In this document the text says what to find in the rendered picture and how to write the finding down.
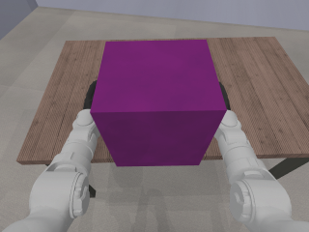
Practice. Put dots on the robot right forearm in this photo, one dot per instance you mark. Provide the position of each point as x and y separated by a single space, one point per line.
238 154

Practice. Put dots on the right robot upper arm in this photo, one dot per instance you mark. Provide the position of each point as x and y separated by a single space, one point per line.
263 206

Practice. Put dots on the carton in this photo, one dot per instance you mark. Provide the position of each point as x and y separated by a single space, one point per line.
157 103

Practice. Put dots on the robot left forearm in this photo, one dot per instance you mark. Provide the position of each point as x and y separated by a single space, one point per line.
79 149

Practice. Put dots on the table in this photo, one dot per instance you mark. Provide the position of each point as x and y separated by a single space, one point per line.
265 89

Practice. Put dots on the right robot hand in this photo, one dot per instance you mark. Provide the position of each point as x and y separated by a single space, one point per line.
225 96

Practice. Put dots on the left robot upper arm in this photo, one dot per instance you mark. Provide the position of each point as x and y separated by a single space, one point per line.
57 199

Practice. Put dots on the left robot hand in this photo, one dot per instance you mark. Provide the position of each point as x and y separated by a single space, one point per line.
90 95

